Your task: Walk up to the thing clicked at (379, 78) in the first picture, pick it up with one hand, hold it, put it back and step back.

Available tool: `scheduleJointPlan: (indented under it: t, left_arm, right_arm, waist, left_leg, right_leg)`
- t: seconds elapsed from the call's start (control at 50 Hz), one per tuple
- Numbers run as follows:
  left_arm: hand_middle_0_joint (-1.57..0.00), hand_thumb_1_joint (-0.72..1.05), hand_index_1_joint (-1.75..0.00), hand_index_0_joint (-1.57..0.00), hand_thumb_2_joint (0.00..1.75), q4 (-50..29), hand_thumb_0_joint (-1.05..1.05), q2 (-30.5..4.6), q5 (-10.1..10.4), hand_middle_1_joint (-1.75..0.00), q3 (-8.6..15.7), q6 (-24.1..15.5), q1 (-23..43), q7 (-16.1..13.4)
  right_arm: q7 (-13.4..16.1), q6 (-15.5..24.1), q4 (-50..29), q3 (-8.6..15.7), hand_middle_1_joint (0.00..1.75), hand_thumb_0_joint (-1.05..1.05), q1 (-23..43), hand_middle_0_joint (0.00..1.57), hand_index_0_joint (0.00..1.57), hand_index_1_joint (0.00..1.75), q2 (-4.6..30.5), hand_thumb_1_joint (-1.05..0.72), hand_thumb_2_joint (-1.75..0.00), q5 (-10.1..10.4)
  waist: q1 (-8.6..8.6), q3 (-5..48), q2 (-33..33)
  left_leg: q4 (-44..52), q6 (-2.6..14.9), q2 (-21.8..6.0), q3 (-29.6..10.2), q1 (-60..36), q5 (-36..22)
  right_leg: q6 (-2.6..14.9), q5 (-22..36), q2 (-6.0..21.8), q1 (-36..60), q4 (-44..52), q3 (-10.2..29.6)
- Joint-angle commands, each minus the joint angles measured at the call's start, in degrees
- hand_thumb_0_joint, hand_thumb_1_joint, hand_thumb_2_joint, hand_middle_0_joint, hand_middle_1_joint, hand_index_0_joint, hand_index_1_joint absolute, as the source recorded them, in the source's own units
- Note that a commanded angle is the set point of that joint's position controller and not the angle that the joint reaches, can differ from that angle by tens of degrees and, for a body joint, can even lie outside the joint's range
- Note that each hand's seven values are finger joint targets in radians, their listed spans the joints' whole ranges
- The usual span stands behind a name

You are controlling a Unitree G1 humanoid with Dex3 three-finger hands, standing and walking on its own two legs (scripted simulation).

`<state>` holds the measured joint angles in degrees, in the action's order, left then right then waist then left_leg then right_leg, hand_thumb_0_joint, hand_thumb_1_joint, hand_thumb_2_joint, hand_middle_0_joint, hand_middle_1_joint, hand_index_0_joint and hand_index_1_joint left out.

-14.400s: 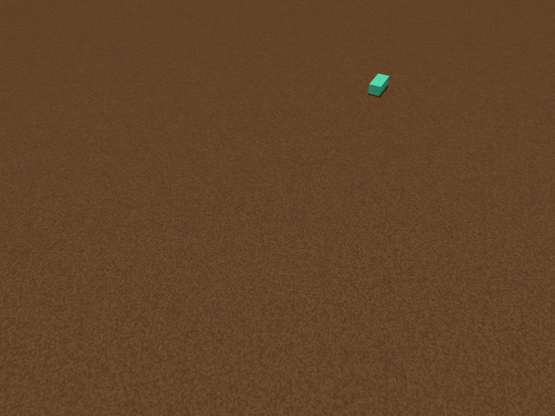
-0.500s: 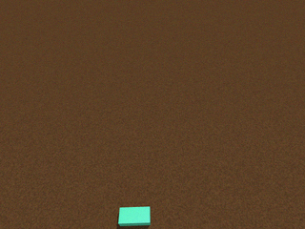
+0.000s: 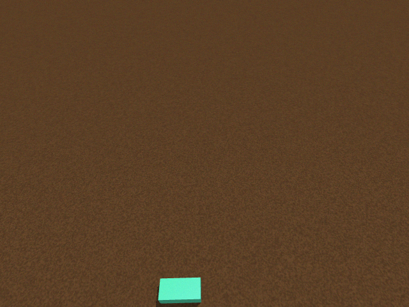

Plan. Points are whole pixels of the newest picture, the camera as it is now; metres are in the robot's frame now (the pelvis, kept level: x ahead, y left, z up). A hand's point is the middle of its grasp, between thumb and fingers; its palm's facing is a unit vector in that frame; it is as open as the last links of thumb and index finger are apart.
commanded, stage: stand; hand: left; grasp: from above
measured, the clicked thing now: (180, 290) +0.34 +0.16 -0.75
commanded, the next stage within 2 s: rise first in 0.16 s
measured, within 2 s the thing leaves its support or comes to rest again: neither
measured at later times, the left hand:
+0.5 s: hand out of the picture +0.15 +0.25 -0.17, palm faces -0.02 -0.94 -0.34, open 9.1 cm
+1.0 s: hand out of the picture +0.10 +0.25 -0.27, palm faces -0.24 -0.85 -0.48, open 14.1 cm
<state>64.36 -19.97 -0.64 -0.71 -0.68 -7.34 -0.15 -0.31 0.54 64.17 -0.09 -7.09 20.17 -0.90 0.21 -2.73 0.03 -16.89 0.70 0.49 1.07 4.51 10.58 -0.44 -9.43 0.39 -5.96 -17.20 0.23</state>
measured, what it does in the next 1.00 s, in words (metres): lowers itself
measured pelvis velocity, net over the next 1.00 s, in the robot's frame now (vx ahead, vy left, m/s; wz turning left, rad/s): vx -0.03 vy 0.00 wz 0.02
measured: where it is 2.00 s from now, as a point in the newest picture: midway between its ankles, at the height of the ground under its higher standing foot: outside the picture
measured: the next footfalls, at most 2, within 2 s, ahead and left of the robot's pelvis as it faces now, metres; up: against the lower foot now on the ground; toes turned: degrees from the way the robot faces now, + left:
none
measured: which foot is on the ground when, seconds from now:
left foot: down 0.00-1.00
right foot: down 0.00-1.00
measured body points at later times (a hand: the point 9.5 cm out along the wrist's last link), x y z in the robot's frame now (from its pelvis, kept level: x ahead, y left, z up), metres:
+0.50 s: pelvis -0.02 +0.00 -0.02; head +0.05 +0.01 +0.42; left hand +0.15 +0.30 -0.15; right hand +0.08 -0.27 -0.14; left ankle -0.01 +0.11 -0.75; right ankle +0.00 -0.12 -0.75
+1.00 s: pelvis -0.03 +0.00 -0.13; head +0.08 +0.02 +0.31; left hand +0.11 +0.29 -0.24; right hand +0.16 -0.25 -0.21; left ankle -0.01 +0.11 -0.75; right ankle +0.00 -0.12 -0.75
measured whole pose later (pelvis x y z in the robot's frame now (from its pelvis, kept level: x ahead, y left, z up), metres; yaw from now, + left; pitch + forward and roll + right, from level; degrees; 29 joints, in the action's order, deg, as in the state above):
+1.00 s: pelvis -0.03 +0.00 -0.13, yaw +1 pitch +21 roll -2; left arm 27.5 -17.9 -18.7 5.5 7.0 -14.2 -0.9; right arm 0.2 6.6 30.7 2.2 -9.6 14.4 0.2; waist 1.4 8.3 0.3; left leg -74.1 1.1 0.2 -0.6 62.0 33.4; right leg -0.3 -31.3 0.4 -61.9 -72.0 -1.5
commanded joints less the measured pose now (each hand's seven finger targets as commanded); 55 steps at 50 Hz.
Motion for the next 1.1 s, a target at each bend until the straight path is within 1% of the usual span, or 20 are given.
scheduleJointPlan:
  t: [0.0,0.24,0.26,0.28,0.3,0.36,0.38,0.42,0.48,0.54,0.6,0.64,0.68,0.7,0.74,0.78,0.9,0.96,1.04,1.08]
  left_arm:
    - [-0.20,0.90,-0.30,-0.20,0.90,-3.38,0.00,-12.46,-0.03,-0.30,2.47,-1.47,2.04,-0.61]
    - [-0.16,0.82,-0.38,-0.16,0.98,-3.12,0.00,-12.21,0.13,-0.38,2.55,-1.21,1.77,-0.54]
    - [-0.18,0.74,-0.46,-0.13,0.96,-23.22,0.00,-2.73,3.11,-0.46,2.73,-6.64,21.87,-1.62]
    - [-0.16,0.66,-0.54,-0.13,0.94,-21.43,0.00,-6.74,3.08,-0.54,4.24,-6.76,31.87,-1.98]
    - [-0.14,0.58,-0.62,-0.12,0.94,-7.35,0.00,-9.96,1.82,-0.62,6.47,-3.95,16.45,-2.02]
    - [-0.08,0.34,-0.86,-0.07,1.00,-6.58,0.00,-14.29,-2.12,-0.86,10.36,-3.23,18.26,0.17]
    - [-0.07,0.26,-0.94,-0.08,0.98,-3.44,0.00,-13.90,-3.73,-0.94,11.72,-2.55,9.60,0.68]
    - [-0.05,0.10,-1.03,-0.06,1.01,-8.26,0.00,-12.36,-5.12,-1.04,11.99,-1.48,4.58,1.43]
    - [-0.04,-0.14,-1.07,-0.05,1.01,-12.53,0.00,-8.86,-6.40,-1.08,9.69,2.62,3.73,1.03]
    - [-0.06,-0.38,-1.08,-0.05,1.02,-16.52,0.00,-9.90,-8.13,-1.07,10.43,5.67,5.52,0.13]
    - [-0.07,-0.53,-1.10,-0.06,1.00,-18.97,0.00,-7.53,-9.79,-1.09,9.65,6.13,5.07,-0.20]
    - [-0.08,-0.55,-1.10,-0.06,1.00,-20.38,0.00,-8.98,-10.85,-1.09,12.18,5.55,2.33,-0.73]
    - [-0.07,-0.56,-1.10,-0.05,1.00,-25.56,0.00,-10.17,-12.34,-1.08,12.50,4.61,1.79,-0.93]
    - [-0.08,-0.57,-1.10,-0.07,1.00,-30.49,0.00,-7.70,-12.15,-1.09,10.32,3.95,3.00,-0.66]
    - [-0.08,-0.57,-1.11,-0.07,0.99,-30.20,0.00,-8.81,-13.44,-1.10,12.00,4.25,-2.66,-0.95]
    - [-0.08,-0.59,-1.11,-0.05,1.02,-36.12,0.00,-7.38,-14.64,-1.08,10.02,4.27,-3.00,-0.84]
    - [-0.07,-0.58,-1.10,-0.05,1.01,-43.92,0.00,-7.81,-17.99,-1.08,10.81,6.05,-8.64,-1.32]
    - [-0.07,-0.59,-1.09,-0.06,1.01,-47.00,0.00,-7.44,-20.16,-1.08,8.85,6.00,-4.24,-2.05]
    - [-0.07,-0.58,-1.08,-0.05,1.01,-42.27,0.00,-8.84,-24.99,-1.06,8.34,3.13,1.05,-3.34]
    - [-0.06,-0.55,-1.07,-0.05,1.00,-41.20,0.00,-8.56,-27.94,-1.06,6.30,0.79,3.86,-4.17]
  right_arm:
    - [0.72,1.39,-3.12,2.35,0.30,0.00,1.92,0.20,0.20,0.30,12.17,-0.90,-0.90,0.33]
    - [0.78,1.48,-2.82,2.15,0.30,0.00,1.31,0.20,0.20,0.30,12.02,-0.89,-0.90,0.33]
    - [1.98,4.43,-19.47,-0.77,0.30,0.00,1.61,0.20,0.20,0.30,2.90,-0.94,-0.91,4.52]
    - [2.71,4.52,-17.06,0.16,0.30,0.00,-0.49,0.20,0.20,0.30,5.05,-0.90,-0.90,4.47]
    - [3.16,3.71,-16.37,0.84,0.30,0.00,-3.77,0.20,0.20,0.30,6.25,-0.89,-0.90,4.77]
    - [3.26,4.01,-20.39,3.31,0.30,0.00,-5.81,0.20,0.20,0.30,6.04,-0.87,-0.90,2.92]
    - [2.96,4.28,-20.73,4.15,0.30,0.00,-7.58,0.20,0.20,0.30,5.63,-0.88,-0.90,2.26]
    - [2.37,4.52,-24.80,4.64,0.30,0.00,-7.75,0.20,0.20,0.30,5.03,-0.89,-0.91,2.06]
    - [2.48,4.39,-28.65,4.64,0.30,0.00,-6.03,0.20,0.20,0.30,4.43,-0.89,-0.90,2.61]
    - [2.14,4.67,-31.83,4.49,0.30,0.00,-4.57,0.20,0.20,0.30,4.14,-0.88,-0.90,2.55]
    - [1.89,5.67,-33.22,4.73,0.30,0.00,-6.09,0.20,0.20,0.30,3.54,-0.86,-0.90,2.24]
    - [1.69,6.42,-33.98,5.04,0.30,0.00,-6.76,0.20,0.20,0.30,3.25,-0.86,-0.90,1.86]
    - [1.68,6.99,-35.21,5.32,0.30,0.00,-6.84,0.20,0.20,0.30,3.18,-0.85,-0.89,1.67]
    - [1.51,7.44,-36.12,5.14,0.30,0.00,-6.16,0.20,0.20,0.30,2.56,-0.89,-0.90,1.53]
    - [1.53,7.75,-36.60,5.58,0.30,0.00,-6.79,0.20,0.20,0.30,2.92,-0.88,-0.90,1.47]
    - [1.43,7.88,-37.78,5.77,0.30,0.00,-6.15,0.20,0.20,0.30,2.67,-0.87,-0.90,1.35]
    - [1.07,8.51,-40.33,6.00,0.30,0.00,-3.46,0.20,0.20,0.30,2.97,-0.88,-0.90,1.42]
    - [0.99,9.26,-40.65,5.77,0.30,0.00,-2.73,0.20,0.20,0.30,2.83,-0.88,-0.90,1.71]
    - [0.70,10.74,-39.62,5.73,0.30,0.00,-1.40,0.20,0.20,0.30,3.53,-0.87,-0.90,1.73]
    - [0.42,11.45,-38.84,6.05,0.30,0.00,-1.11,0.20,0.20,0.30,4.15,-0.85,-0.89,1.59]
  waist:
    - [-0.12,4.67,-0.26]
    - [-0.27,3.13,-0.28]
    - [6.69,-1.75,-0.68]
    - [4.77,1.98,1.81]
    - [3.28,0.06,1.69]
    - [1.39,11.46,2.34]
    - [-0.36,14.64,0.04]
    - [-2.69,18.76,-3.48]
    - [-0.99,15.55,-2.53]
    - [-0.66,14.71,-0.15]
    - [0.83,15.58,0.61]
    - [-0.12,17.26,-0.68]
    - [-0.04,21.17,-2.58]
    - [0.77,20.92,-2.95]
    - [0.36,23.62,-3.26]
    - [1.07,25.02,-3.29]
    - [0.55,26.36,-4.65]
    - [2.83,27.27,-3.38]
    - [3.02,27.92,-3.42]
    - [2.75,30.08,-4.05]
  left_leg:
    - [2.08,0.97,-8.36,-6.40,-0.35,-8.56]
    - [2.80,0.83,-8.20,-6.48,0.79,-7.98]
    - [-2.05,0.14,-0.73,0.36,9.07,0.61]
    - [-3.82,0.45,-0.44,-0.08,8.60,1.72]
    - [-4.50,0.25,-0.55,0.20,10.60,2.48]
    - [-12.84,0.48,0.10,-0.25,14.50,-0.25]
    - [-15.18,0.14,0.66,-0.28,16.65,-1.94]
    - [-16.92,-0.47,1.13,-0.13,17.85,-4.41]
    - [-16.58,-0.70,0.80,-0.86,19.37,-4.21]
    - [-20.56,-0.41,0.21,-1.15,23.52,-2.07]
    - [-26.38,-0.21,-0.04,-1.09,27.86,0.06]
    - [-29.99,-0.36,-0.14,-1.41,31.08,0.36]
    - [-33.47,-0.47,-0.25,-1.39,32.16,-1.03]
    - [-34.77,-0.68,-0.45,-1.64,33.64,-1.45]
    - [-37.67,-0.54,-0.50,-1.78,34.19,-3.93]
    - [-40.14,-0.45,-0.44,-2.03,36.13,-3.35]
    - [-45.61,-0.39,-0.57,-3.46,44.11,4.69]
    - [-50.41,-0.03,-0.20,-3.16,49.27,6.81]
    - [-57.02,-0.06,0.05,-3.70,57.10,10.99]
    - [-59.83,-0.34,0.03,-4.25,59.16,11.90]
  right_leg:
    - [1.83,9.07,7.56,1.24,1.91,5.44]
    - [1.77,7.90,7.50,1.26,1.87,5.50]
    - [1.17,1.69,-0.71,-13.62,-2.70,-0.65]
    - [0.91,-0.35,-0.60,-10.51,-3.27,-1.17]
    - [1.37,-2.37,-1.17,-10.69,-3.79,-1.75]
    - [1.53,0.34,-0.54,-13.22,-11.53,-1.24]
    - [1.78,1.82,-0.24,-12.89,-13.84,-1.20]
    - [2.31,3.30,-0.33,-11.64,-16.60,-0.91]
    - [2.29,2.20,-1.09,-14.12,-16.11,-1.49]
    - [2.08,-0.73,-1.42,-18.20,-19.20,-1.99]
    - [1.98,-2.77,-1.59,-24.65,-24.80,-2.01]
    - [2.09,-3.39,-1.49,-28.02,-29.06,-2.10]
    - [2.32,-2.50,-1.29,-30.71,-32.84,-1.73]
    - [2.42,-2.60,-1.31,-32.68,-34.63,-1.79]
    - [2.38,-0.90,-1.27,-34.41,-37.54,-1.80]
    - [2.39,-1.42,-1.25,-36.96,-39.73,-1.95]
    - [2.48,-8.29,-1.24,-46.40,-46.83,-2.19]
    - [2.26,-8.76,-1.07,-50.63,-49.88,-1.75]
    - [2.28,-12.61,-0.67,-59.87,-57.35,-1.64]
    - [2.38,-13.77,-0.67,-64.60,-61.30,-1.77]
